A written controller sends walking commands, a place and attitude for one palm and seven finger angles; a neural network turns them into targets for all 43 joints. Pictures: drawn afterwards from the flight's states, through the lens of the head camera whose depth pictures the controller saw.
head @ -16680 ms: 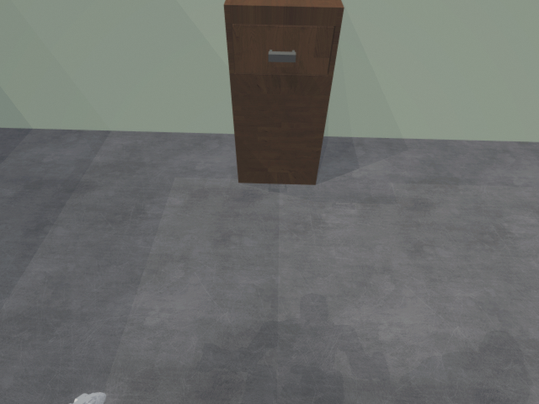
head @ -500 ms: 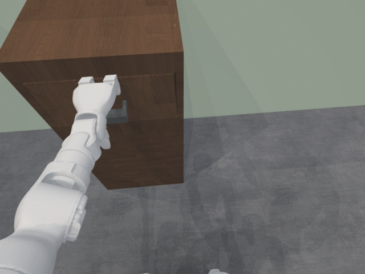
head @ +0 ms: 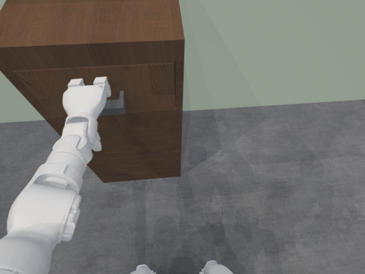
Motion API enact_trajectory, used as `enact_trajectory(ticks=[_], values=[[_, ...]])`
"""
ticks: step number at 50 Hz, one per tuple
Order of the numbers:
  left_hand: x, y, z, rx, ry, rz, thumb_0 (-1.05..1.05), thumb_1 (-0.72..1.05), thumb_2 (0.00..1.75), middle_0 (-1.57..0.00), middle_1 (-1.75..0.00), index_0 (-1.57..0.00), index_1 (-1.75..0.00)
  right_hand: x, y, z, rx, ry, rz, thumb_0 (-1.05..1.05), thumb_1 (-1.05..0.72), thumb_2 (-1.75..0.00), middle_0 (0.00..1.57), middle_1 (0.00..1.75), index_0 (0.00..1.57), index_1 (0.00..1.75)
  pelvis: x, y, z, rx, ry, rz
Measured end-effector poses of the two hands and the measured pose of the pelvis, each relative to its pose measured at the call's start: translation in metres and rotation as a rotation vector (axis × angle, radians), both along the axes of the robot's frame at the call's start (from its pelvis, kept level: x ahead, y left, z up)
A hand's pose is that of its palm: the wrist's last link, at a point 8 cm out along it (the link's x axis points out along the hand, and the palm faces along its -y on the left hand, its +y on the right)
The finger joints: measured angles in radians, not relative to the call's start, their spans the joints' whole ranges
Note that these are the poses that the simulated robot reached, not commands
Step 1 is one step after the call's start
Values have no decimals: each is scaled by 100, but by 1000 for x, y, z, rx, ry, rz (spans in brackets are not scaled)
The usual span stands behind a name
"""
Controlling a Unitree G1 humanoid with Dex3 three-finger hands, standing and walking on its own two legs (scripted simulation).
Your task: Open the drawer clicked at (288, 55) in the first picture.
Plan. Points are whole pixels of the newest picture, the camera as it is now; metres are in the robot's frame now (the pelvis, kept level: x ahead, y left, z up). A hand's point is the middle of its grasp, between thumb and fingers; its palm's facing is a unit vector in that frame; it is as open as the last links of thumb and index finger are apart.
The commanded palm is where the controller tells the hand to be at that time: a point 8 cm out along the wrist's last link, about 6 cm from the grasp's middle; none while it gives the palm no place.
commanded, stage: lower the fingers behind the handle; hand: left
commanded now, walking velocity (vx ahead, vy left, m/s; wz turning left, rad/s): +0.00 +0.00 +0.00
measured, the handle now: (105, 101) +0.55 +0.17 -0.01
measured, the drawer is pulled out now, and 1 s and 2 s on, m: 0.00 0.00 0.00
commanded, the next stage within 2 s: lift the fingers back up to retry in 1.06 s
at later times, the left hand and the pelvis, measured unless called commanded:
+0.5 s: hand (97, 113) +0.50 +0.18 +0.00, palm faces -0.04 +0.01 -1.00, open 13.7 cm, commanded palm +0.49 +0.17 +0.03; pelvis -0.02 +0.01 -0.02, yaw +0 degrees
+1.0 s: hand (97, 116) +0.50 +0.18 -0.01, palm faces -0.03 +0.02 -1.00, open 13.8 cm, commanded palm +0.48 +0.17 +0.02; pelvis -0.04 +0.01 -0.03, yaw -1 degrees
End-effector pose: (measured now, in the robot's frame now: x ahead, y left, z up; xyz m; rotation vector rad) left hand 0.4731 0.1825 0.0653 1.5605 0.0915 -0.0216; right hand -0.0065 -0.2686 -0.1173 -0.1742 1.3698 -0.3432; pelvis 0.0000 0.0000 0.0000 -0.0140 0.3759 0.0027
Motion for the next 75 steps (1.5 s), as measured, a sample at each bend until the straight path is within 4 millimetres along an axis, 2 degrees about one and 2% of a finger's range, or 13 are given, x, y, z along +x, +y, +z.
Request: enact_trajectory(ticks=[7, 21, 37, 49, 63, 75], values=[[5, -2, -10, -3, -16, -15, 0, -49, 30, -32, -121, -32, -120, -7, 5, -5, -7, 13, 2, 0, -91, -90, 21, 30, 21, 30, -4, 4, -8, -7, 28, 2], [11, -6, -12, 28, -25, 9, 0, -49, 30, -32, -127, -32, -121, -27, 20, -13, 17, 42, -12, 0, -91, -90, 21, 30, 21, 30, -12, 11, -15, -13, 44, -2], [9, -6, -17, 43, -60, 0, 0, -49, 30, -29, -132, -33, -122, -48, 16, -22, -13, 45, -3, 0, -91, -90, 21, 30, 21, 30, -33, 12, -32, -18, 71, -1], [6, -6, -17, 35, -42, 5, 0, -49, 30, -24, -130, -32, -120, -58, 20, -26, -8, 42, -11, 0, -91, -90, 21, 30, 21, 30, -41, 12, -34, -20, 71, -3], [9, -4, -16, 8, -51, 2, 0, -49, 30, -27, -132, -32, -120, -58, 19, -25, -11, 48, -14, 0, -91, -90, 21, 30, 21, 30, -39, 11, -34, -20, 74, -6], [3, 5, -4, -26, -23, 2, 0, -49, 30, -29, -122, -32, -120, -42, 22, -6, -2, 46, -31, 0, -91, -90, 21, 30, 21, 30, -20, 14, -11, -20, 28, -11]])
